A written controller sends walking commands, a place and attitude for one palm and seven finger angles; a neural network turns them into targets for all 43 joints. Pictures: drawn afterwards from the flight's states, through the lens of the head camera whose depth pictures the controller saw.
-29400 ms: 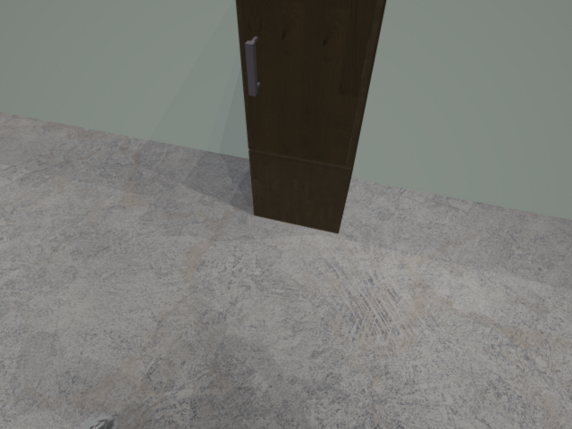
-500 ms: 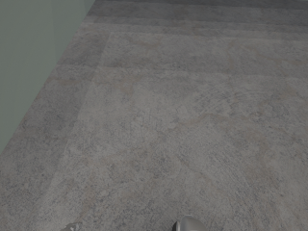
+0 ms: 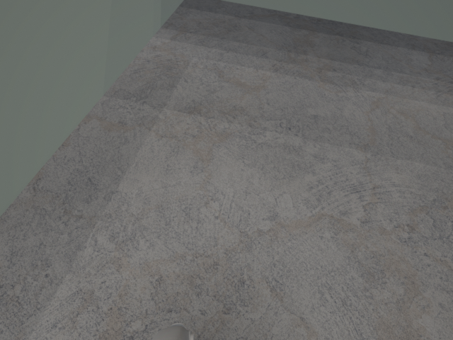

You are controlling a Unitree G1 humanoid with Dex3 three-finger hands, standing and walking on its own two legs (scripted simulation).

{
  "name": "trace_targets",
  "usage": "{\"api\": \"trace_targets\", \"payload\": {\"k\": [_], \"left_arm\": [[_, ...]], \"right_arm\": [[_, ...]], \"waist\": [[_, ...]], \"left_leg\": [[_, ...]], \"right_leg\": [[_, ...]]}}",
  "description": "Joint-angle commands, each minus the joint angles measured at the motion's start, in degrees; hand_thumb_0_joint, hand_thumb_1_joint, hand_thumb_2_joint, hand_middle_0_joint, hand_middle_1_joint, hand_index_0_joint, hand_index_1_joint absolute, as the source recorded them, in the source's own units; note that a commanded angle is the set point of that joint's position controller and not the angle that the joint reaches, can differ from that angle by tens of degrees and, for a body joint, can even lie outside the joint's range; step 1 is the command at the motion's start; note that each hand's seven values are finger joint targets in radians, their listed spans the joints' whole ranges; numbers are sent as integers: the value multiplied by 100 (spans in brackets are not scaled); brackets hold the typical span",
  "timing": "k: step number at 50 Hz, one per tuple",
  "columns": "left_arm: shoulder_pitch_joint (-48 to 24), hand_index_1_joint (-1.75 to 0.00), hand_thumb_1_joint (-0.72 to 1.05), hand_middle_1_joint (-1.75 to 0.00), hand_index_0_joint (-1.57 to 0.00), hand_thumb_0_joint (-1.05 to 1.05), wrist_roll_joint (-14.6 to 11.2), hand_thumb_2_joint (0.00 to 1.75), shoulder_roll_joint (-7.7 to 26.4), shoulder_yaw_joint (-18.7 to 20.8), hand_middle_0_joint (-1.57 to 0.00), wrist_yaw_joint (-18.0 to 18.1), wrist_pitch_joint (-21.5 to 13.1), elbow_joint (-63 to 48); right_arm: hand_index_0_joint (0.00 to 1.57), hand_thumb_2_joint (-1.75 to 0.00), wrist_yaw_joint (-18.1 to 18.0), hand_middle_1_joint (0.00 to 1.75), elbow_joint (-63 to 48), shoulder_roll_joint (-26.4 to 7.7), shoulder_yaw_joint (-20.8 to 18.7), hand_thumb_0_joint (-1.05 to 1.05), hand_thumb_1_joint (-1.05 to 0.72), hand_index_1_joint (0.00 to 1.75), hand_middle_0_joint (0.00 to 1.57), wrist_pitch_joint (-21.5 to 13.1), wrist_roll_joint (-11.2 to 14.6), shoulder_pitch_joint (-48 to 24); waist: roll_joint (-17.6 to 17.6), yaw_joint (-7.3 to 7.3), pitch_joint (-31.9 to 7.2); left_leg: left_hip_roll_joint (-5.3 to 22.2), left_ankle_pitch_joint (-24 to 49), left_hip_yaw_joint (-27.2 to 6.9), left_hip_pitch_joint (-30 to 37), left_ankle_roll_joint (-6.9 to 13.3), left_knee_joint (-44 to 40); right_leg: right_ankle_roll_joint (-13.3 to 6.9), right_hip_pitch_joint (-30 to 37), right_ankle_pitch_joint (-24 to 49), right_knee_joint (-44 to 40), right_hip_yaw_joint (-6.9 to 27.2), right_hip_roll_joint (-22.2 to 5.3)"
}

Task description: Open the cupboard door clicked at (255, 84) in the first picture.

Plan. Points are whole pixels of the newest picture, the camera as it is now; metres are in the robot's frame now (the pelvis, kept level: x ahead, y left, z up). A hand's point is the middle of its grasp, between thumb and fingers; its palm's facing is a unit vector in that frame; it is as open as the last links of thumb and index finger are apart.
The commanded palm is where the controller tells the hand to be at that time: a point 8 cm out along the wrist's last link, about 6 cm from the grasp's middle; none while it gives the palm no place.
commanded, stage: turn to face it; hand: left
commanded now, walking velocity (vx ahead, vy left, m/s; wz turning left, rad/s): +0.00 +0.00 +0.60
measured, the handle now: out of the picture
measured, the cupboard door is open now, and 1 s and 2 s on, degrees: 44 44 44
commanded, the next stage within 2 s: none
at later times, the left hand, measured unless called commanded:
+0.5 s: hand out of the picture +0.07 +0.15 -0.13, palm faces +0.29 -0.91 -0.30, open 7.4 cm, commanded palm none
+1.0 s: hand out of the picture -0.01 +0.15 -0.14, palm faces +0.61 -0.75 -0.28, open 7.4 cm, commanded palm none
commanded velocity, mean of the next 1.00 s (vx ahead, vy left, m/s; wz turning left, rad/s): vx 0.00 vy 0.00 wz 0.60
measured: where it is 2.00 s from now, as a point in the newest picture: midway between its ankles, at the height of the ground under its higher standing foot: outside the picture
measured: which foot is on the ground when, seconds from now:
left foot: down 0.00-0.40, up 0.42-0.76, down 0.78-1.00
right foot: up 0.00-0.38, down 0.40-0.78, up 0.80-1.00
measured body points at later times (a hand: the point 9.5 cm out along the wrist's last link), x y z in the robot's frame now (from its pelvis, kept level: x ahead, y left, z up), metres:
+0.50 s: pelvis +0.04 -0.07 +0.02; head +0.09 -0.08 +0.47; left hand +0.06 +0.20 -0.11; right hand +0.19 -0.31 -0.13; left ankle +0.03 +0.06 -0.65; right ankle +0.05 -0.19 -0.71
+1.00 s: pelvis +0.05 -0.08 +0.02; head +0.09 -0.04 +0.47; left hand -0.05 +0.19 -0.12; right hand +0.29 -0.22 -0.11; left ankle -0.01 +0.03 -0.71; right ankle +0.14 -0.20 -0.66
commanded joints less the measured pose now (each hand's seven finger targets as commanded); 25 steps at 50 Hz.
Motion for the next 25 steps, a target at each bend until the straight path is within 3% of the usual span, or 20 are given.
{"api": "trace_targets", "payload": {"k": [1,3,5,9,13,16,17,18,19,20,21,22,23,24,25], "left_arm": [[-430,-30,90,-30,-20,0,20,90,560,139,-20,29,-16,-797],[-247,-30,90,-30,-20,0,45,90,550,175,-20,-32,19,-693],[-108,-30,90,-30,-20,0,36,90,497,181,-20,-52,65,-649],[-162,-30,90,-30,-20,0,37,90,491,172,-20,-38,139,-796],[-334,-30,90,-30,-20,0,36,90,535,162,-20,-34,142,-1001],[-49,-30,90,-30,-20,0,9,90,589,165,-20,-18,104,-1020],[154,-30,90,-30,-20,0,3,90,646,195,-20,-8,90,-975],[437,-30,90,-30,-20,0,9,90,779,237,-20,13,64,-937],[660,-30,90,-30,-20,0,80,90,1182,324,-20,59,23,-936],[550,-30,90,-30,-20,0,154,90,1657,378,-20,86,2,-1056],[212,-30,90,-30,-20,0,101,90,1589,297,-20,97,6,-1162],[-65,-30,90,-30,-20,0,79,90,1287,249,-20,113,-28,-1179],[-302,-30,90,-30,-20,0,57,90,1090,171,-20,97,-42,-1213],[-348,-30,90,-30,-20,0,51,90,948,134,-20,82,-66,-1213],[-280,-30,90,-30,-20,0,64,90,918,136,-20,89,-74,-1196]], "right_arm": [[20,-90,-175,30,-325,-1293,-292,0,-90,30,20,5,16,856],[20,-90,-198,30,-491,-1080,-226,0,-90,30,20,-63,28,393],[20,-90,-191,30,-551,-1094,-227,0,-90,30,20,-95,43,266],[20,-90,-126,30,-614,-1235,-328,0,-90,30,20,-16,49,214],[20,-90,-72,30,-720,-1298,-429,0,-90,30,20,80,21,68],[20,-90,-56,30,-827,-1341,-493,0,-90,30,20,145,26,-133],[20,-90,-48,30,-872,-1322,-505,0,-90,30,20,169,44,-263],[20,-90,-34,30,-954,-1228,-499,0,-90,30,20,189,74,-416],[20,-90,0,30,-1052,-915,-465,0,-90,30,20,213,123,-452],[20,-90,33,30,-1217,-634,-413,0,-90,30,20,188,132,-593],[20,-90,64,30,-1204,-874,-431,0,-90,30,20,195,57,-598],[20,-90,62,30,-1067,-791,-437,0,-90,30,20,260,52,-611],[20,-90,91,30,-954,-793,-421,0,-90,30,20,299,61,-466],[20,-90,116,30,-883,-734,-386,0,-90,30,20,311,67,-393],[20,-90,134,30,-877,-661,-358,0,-90,30,20,318,99,-393]], "waist": [[1292,-214,-982],[927,32,-838],[785,97,-995],[758,41,-1056],[1087,-6,-880],[1243,98,-942],[1192,207,-932],[1009,362,-932],[-29,480,-915],[-1443,551,-613],[-1022,394,-486],[-1181,209,-322],[-1181,51,-195],[-1052,-10,-245],[-1049,2,-317]], "left_leg": [[2041,1521,-3310,1534,959,-2120],[1530,1478,-2505,1328,670,-2120],[1300,1760,-2080,1406,563,-2055],[1154,1072,-2188,1426,587,-2126],[1018,480,-2433,1143,547,-2112],[849,552,-2628,841,456,-1894],[717,323,-2590,570,343,-1810],[488,-62,-2472,141,150,-1594],[-61,-843,-1969,-829,-202,-608],[-779,-1908,-815,-1470,-644,974],[-404,-2022,-998,-1184,-540,2180],[-253,-1736,-1033,-1174,-574,2814],[-108,-1331,-946,-1140,-638,3122],[-68,-1081,-816,-1047,-705,3143],[-54,-1047,-703,-966,-732,2911]], "right_leg": [[173,-2093,-54,2711,1320,-94],[246,-2020,589,2362,1321,-163],[282,-1809,796,1869,1252,-112],[326,-1641,769,1088,1164,31],[292,-1264,621,136,1067,198],[211,-486,798,-890,970,414],[183,-42,1115,-1383,912,444],[119,550,1433,-2147,964,328],[-236,1252,760,-3097,2033,-675],[-897,999,827,-3713,3597,-2267],[-1144,224,1379,-3566,3263,-2514],[-1018,19,2095,-3334,2903,-2054],[-892,4,2830,-3082,2145,-1682],[-780,114,3545,-2880,1590,-1445],[-730,283,4045,-2760,1330,-1375]]}}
